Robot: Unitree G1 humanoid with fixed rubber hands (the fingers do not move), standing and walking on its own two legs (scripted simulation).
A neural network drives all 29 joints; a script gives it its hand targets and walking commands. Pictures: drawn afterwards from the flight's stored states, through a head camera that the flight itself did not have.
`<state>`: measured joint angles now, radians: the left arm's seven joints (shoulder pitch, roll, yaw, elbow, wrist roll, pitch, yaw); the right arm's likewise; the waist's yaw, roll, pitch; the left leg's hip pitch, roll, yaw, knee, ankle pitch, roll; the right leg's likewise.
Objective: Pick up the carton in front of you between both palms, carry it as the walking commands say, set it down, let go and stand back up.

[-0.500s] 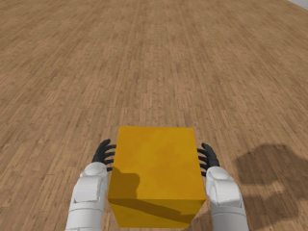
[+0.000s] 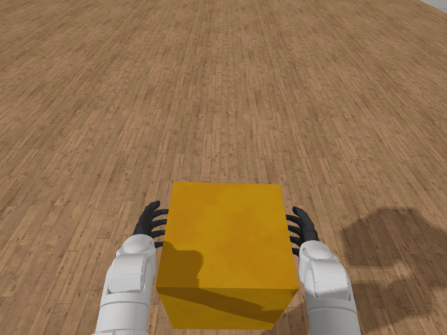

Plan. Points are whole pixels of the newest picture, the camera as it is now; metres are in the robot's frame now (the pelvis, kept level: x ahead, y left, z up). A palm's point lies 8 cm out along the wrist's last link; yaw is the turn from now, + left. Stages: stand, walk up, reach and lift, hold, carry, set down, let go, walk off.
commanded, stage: hold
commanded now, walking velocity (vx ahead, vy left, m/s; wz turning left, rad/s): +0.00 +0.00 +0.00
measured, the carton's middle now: (224, 259) +0.29 +0.00 -0.04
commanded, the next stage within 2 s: set down in 0.70 s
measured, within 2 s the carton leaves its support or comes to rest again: neither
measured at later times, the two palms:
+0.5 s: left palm (147, 241) +0.28 +0.14 +0.05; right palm (320, 275) +0.22 -0.15 +0.05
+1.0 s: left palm (148, 228) +0.31 +0.15 +0.03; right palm (308, 257) +0.26 -0.14 +0.04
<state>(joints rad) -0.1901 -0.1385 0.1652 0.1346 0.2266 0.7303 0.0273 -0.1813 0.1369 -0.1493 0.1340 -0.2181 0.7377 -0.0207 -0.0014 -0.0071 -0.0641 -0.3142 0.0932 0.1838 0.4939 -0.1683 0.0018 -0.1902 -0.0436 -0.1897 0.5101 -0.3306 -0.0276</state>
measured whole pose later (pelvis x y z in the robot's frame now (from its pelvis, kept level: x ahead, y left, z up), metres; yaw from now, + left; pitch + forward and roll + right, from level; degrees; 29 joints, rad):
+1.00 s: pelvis -0.03 +0.05 +0.00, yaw -11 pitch -7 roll +0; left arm -0.49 -0.20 0.46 0.47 0.41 0.62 -0.03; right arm -0.48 0.20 -0.46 0.51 -0.42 0.59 0.06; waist 0.03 -0.03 0.07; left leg -0.19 -0.01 0.02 0.51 -0.20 0.02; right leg -0.15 0.00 0.07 0.54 -0.28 0.01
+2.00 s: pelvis -0.08 +0.05 -0.23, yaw -11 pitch +47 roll +0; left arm -0.95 -0.09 0.53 0.50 0.24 0.32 0.06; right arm -1.04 -0.03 -0.40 0.68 -0.22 0.31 0.00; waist 0.05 -0.04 -0.14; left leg -1.93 -0.01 -0.04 1.54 -0.43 -0.03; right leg -1.88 0.06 0.05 1.59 -0.52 0.03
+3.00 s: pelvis -0.09 +0.03 -0.38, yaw -9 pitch +43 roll +3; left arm -1.41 0.13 0.50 0.82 0.03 0.27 0.10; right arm -1.56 -0.33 -0.09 1.04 -0.02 0.26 -0.07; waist 0.11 0.02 0.29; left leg -2.29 -0.04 -0.05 2.10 -0.56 -0.09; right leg -2.25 0.08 0.04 2.19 -0.68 0.01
